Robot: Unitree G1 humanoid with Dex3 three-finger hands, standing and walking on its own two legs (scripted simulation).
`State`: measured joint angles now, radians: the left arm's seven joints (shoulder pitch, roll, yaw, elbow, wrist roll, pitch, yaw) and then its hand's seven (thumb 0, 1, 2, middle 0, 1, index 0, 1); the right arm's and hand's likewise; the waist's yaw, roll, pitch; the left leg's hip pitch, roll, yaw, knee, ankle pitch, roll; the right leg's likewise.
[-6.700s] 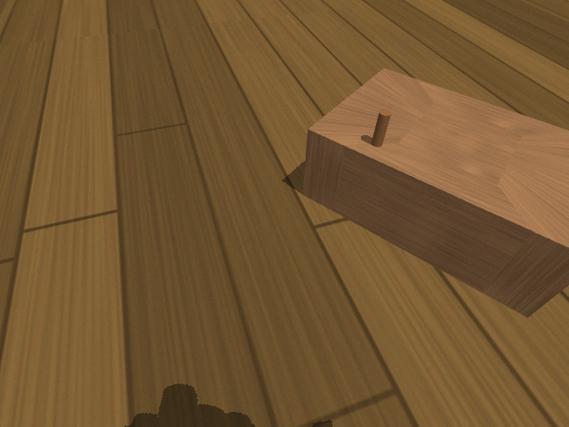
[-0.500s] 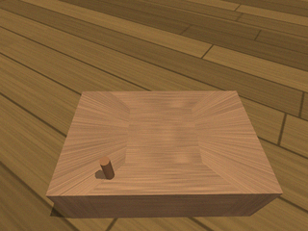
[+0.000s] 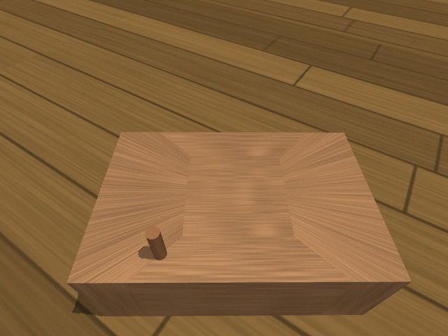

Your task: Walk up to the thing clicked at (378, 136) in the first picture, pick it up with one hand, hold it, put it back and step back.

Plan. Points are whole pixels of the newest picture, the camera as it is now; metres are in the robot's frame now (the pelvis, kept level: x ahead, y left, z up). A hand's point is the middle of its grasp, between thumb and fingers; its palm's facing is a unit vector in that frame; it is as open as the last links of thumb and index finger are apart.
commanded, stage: stand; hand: left
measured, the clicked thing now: (156, 243) +0.45 +0.21 -0.32
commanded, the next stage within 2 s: go down in 0.32 s
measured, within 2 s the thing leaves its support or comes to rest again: neither
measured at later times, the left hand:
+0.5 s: hand out of the picture +0.09 +0.25 -0.16, palm faces +0.04 -0.94 -0.34, open 7.8 cm
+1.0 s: hand out of the picture +0.16 +0.27 -0.15, palm faces +0.06 -0.95 -0.31, open 16.5 cm
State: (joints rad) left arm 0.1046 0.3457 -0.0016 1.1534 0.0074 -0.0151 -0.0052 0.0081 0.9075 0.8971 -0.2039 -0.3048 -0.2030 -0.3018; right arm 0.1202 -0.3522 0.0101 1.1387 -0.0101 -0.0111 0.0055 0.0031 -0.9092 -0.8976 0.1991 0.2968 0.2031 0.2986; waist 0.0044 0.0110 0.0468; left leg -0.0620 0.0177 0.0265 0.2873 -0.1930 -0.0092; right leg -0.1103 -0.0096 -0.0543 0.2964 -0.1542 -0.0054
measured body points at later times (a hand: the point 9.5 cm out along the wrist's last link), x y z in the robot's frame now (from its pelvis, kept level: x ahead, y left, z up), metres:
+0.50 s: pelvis +0.00 +0.00 +0.00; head +0.02 +0.00 +0.45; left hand +0.09 +0.30 -0.13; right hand +0.08 -0.29 -0.14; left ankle -0.02 +0.12 -0.75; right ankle +0.01 -0.11 -0.75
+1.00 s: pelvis +0.01 +0.02 -0.03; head +0.06 +0.02 +0.42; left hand +0.15 +0.32 -0.13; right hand +0.15 -0.24 -0.13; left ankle -0.02 +0.12 -0.75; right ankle +0.01 -0.11 -0.75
